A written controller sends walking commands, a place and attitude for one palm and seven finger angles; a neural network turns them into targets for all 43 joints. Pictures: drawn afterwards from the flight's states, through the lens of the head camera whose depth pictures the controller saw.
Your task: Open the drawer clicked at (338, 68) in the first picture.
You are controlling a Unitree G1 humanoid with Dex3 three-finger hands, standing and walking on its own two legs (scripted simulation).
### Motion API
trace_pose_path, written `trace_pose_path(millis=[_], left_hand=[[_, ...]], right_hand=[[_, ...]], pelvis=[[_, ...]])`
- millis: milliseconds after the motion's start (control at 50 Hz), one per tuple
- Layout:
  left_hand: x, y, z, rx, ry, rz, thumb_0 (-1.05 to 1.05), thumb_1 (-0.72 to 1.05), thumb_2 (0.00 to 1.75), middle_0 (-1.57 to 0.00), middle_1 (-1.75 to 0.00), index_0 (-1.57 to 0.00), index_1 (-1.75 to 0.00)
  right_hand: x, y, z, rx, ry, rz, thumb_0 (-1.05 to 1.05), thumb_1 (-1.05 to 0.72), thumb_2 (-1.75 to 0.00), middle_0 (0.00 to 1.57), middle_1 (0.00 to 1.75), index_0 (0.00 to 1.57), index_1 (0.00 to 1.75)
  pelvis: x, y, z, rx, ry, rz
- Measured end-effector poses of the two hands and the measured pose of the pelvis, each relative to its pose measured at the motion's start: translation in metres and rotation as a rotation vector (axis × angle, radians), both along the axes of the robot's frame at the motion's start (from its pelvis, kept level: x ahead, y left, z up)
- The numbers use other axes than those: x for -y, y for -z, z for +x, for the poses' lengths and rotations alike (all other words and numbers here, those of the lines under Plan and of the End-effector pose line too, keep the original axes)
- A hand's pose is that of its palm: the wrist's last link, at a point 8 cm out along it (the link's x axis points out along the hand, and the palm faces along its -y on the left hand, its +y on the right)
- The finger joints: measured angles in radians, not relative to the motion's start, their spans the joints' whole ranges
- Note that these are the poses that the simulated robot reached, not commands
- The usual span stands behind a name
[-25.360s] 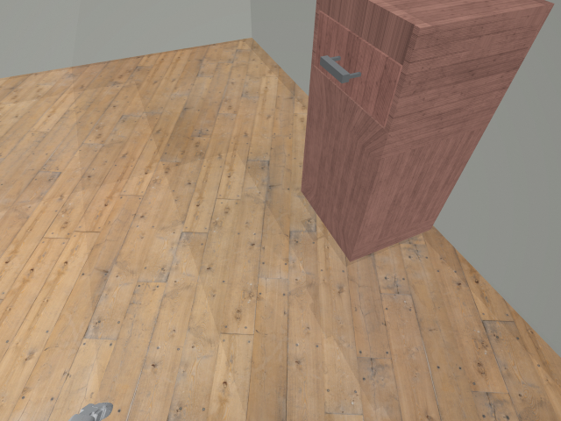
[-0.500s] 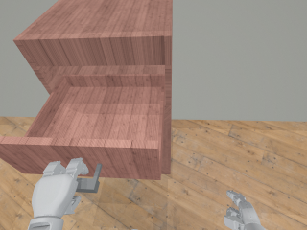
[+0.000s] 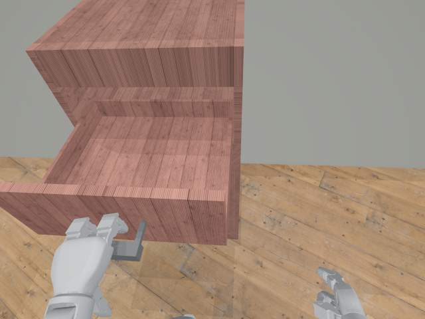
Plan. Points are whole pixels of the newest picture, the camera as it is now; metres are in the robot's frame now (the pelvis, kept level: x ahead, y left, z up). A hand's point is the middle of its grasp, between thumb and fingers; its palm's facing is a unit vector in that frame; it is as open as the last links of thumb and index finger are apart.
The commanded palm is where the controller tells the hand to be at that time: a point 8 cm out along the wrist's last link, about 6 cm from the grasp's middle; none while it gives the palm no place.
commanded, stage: lift the hand off the handle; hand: left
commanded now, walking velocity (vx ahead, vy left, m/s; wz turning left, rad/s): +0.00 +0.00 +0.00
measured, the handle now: (107, 237) +0.25 +0.23 +0.03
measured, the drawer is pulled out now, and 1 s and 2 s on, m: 0.30 0.30 0.30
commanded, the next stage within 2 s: draw the hand back to the body in 1.36 s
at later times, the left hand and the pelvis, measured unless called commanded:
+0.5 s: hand (91, 253) +0.21 +0.23 +0.06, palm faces +0.05 -0.13 -0.99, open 13.3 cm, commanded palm +0.18 +0.23 +0.13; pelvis +0.00 +0.00 +0.02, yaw +0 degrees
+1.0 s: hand (63, 228) +0.21 +0.24 +0.14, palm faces +0.11 -0.13 -0.99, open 13.7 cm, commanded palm +0.18 +0.24 +0.20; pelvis +0.01 +0.01 +0.03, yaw +0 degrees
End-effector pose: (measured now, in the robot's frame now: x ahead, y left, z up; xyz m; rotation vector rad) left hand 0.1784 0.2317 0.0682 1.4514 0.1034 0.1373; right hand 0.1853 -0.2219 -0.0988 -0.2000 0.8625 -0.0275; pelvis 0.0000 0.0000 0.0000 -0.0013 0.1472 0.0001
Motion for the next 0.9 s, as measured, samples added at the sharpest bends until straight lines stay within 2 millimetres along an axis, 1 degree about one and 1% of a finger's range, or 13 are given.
trace_pose_path(millis=[140,240,340,480,540,640,900], left_hand=[[0.000,-0.001,0.003,-0.003,-0.004,0.001,0.00,-0.49,0.30,-0.35,-1.21,-0.34,-1.26],[0.000,-0.008,0.005,-0.028,0.004,-0.006,0.00,-0.49,0.30,-0.35,-1.20,-0.37,-1.26],[-0.002,-0.025,0.005,0.000,0.026,-0.006,0.00,-0.49,0.30,-0.34,-1.20,-0.39,-1.24],[-0.002,-0.041,0.006,0.011,0.030,-0.012,0.00,-0.49,0.30,-0.33,-1.20,-0.42,-1.23],[-0.003,-0.053,0.005,0.030,0.033,-0.015,0.00,-0.49,0.30,-0.33,-1.20,-0.41,-1.23],[-0.004,-0.072,0.003,0.058,0.031,-0.015,0.00,-0.49,0.30,-0.33,-1.20,-0.39,-1.23],[-0.010,-0.104,0.004,0.042,0.058,-0.017,0.00,-0.49,0.30,-0.33,-1.20,-0.38,-1.23]], right_hand=[[-0.006,0.000,-0.001,-0.005,-0.011,0.005,0.01,-0.90,-0.90,0.20,0.30,0.20,0.29],[-0.009,-0.006,0.002,0.023,-0.003,0.015,0.01,-0.90,-0.90,0.20,0.30,0.20,0.29],[-0.008,-0.015,0.006,0.057,0.000,0.013,0.01,-0.90,-0.90,0.20,0.30,0.20,0.29],[-0.007,-0.023,0.013,0.076,-0.007,0.011,0.01,-0.90,-0.90,0.20,0.30,0.20,0.29],[-0.009,-0.027,0.017,0.083,-0.011,0.014,0.01,-0.90,-0.90,0.20,0.30,0.20,0.29],[-0.013,-0.033,0.024,0.094,-0.023,0.028,0.01,-0.90,-0.90,0.20,0.30,0.20,0.29],[-0.030,-0.050,0.043,0.134,-0.064,0.052,0.01,-0.90,-0.90,0.20,0.30,0.20,0.29]], pelvis=[[0.000,-0.002,-0.003,0.013,-0.008,0.000],[0.001,-0.006,-0.003,0.031,-0.005,0.000],[0.000,-0.010,-0.002,0.046,-0.001,-0.001],[-0.002,-0.015,0.000,0.064,0.000,0.000],[-0.003,-0.017,0.002,0.072,0.002,0.000],[-0.005,-0.021,0.005,0.086,0.004,0.000],[-0.009,-0.031,0.011,0.123,0.002,-0.004]])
